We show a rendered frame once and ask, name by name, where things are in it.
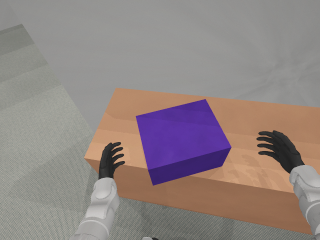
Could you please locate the right robot hand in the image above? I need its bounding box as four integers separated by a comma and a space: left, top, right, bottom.
256, 130, 305, 174

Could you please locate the pedestal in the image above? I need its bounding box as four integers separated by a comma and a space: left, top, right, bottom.
84, 88, 320, 235

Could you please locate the robot right forearm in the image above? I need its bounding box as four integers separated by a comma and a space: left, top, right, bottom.
289, 165, 320, 237

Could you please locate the left robot hand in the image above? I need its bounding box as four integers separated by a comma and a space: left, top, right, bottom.
98, 142, 125, 180

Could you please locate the carton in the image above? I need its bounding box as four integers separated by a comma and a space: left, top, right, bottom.
136, 99, 232, 186

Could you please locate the robot left forearm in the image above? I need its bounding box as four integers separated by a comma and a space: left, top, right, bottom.
69, 177, 120, 240

